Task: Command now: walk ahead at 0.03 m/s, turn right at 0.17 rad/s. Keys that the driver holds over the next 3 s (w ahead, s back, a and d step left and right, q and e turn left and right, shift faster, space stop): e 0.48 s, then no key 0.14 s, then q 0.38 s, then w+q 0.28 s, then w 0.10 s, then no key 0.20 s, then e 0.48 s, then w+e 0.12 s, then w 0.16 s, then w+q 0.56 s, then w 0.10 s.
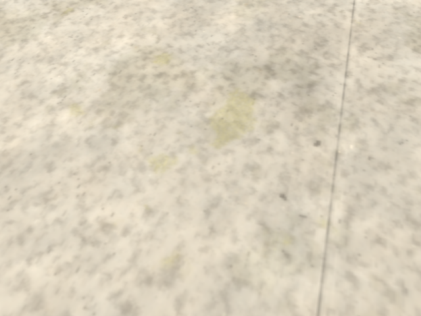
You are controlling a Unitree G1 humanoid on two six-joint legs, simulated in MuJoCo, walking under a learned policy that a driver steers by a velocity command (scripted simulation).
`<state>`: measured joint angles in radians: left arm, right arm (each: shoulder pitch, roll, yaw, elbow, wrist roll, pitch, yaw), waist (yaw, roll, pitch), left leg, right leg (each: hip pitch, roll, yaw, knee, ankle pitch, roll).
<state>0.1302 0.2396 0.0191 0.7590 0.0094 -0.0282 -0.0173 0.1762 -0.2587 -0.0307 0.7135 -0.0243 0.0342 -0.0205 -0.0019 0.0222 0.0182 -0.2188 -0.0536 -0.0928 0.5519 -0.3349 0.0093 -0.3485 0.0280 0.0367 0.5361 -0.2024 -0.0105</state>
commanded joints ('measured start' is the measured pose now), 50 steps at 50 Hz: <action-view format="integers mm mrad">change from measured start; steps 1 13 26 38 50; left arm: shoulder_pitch -81 -72 113 -36 -163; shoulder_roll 214 183 261 123 121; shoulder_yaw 56 84 132 49 77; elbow -91 -157 -182 -108 -143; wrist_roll -16 -16 -28 23 -1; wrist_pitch -10 45 73 15 38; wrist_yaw -5 7 7 32 61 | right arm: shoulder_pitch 58 50 66 -1 93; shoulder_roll -143 -168 -153 -92 -217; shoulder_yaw -51 -88 -86 -44 -79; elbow -41 -80 -57 -17 -35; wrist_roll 3 -3 27 30 3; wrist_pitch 1 -22 -44 -6 -41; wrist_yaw -7 -43 -9 -12 -9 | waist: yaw -38 -25 35 16 -64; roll -120 138 -84 -161 239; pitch -74 -62 -164 -83 -39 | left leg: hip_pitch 25 135 -152 -94 88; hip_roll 35 475 211 131 398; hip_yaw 16 -268 234 65 -407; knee -25 -183 311 218 -252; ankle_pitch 89 653 323 -39 460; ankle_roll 16 284 -9 -89 304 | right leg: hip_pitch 57 -285 393 97 -207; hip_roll -141 -8 -116 -221 41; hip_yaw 226 34 100 111 -14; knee -107 484 -102 -243 468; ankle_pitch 204 -386 487 91 -413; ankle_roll -100 22 -80 -210 30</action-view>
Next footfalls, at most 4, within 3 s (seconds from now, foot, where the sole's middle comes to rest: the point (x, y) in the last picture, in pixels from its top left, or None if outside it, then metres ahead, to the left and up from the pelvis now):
0.52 right None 0.03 -0.16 -0.77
0.92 left None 0.05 0.07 -0.77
1.24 right None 0.04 -0.18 -0.77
1.66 left None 0.29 0.06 -0.77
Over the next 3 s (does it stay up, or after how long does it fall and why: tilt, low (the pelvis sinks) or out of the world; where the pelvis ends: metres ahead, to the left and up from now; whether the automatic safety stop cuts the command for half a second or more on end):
stays up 0.57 -0.08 0.01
